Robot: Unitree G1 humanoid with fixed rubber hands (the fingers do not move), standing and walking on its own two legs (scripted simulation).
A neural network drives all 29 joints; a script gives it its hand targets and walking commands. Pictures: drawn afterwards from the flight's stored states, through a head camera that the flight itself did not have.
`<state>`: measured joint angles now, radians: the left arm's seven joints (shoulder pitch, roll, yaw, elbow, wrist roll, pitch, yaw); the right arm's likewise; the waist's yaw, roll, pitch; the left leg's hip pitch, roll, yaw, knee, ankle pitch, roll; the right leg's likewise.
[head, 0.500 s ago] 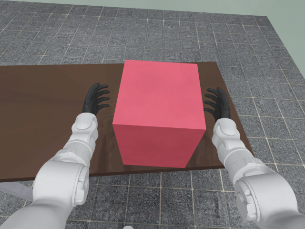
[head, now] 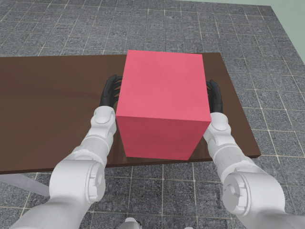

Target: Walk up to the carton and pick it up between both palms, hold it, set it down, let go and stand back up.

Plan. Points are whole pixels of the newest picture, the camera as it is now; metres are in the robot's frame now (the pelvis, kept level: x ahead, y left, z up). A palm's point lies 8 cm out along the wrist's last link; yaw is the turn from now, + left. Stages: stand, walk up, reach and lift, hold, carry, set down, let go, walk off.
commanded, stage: reach and lift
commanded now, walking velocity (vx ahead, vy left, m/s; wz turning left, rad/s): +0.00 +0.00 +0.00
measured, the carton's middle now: (160, 110) +0.44 +0.01 +0.01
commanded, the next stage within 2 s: none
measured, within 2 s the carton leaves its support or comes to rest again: neither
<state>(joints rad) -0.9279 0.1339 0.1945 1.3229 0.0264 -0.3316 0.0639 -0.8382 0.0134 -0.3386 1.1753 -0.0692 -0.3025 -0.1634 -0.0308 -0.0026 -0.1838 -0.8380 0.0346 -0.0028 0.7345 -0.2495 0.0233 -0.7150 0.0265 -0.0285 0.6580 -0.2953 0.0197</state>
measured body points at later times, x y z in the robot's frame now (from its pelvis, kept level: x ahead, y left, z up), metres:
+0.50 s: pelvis +0.02 +0.00 +0.03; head +0.09 +0.03 +0.47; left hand +0.44 +0.16 +0.04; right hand +0.41 -0.14 +0.04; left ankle +0.05 +0.10 -0.71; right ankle +0.00 -0.14 -0.71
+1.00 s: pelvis +0.03 -0.01 +0.03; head +0.10 +0.02 +0.48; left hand +0.44 +0.16 +0.04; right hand +0.41 -0.14 +0.04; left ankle +0.05 +0.10 -0.71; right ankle +0.00 -0.14 -0.71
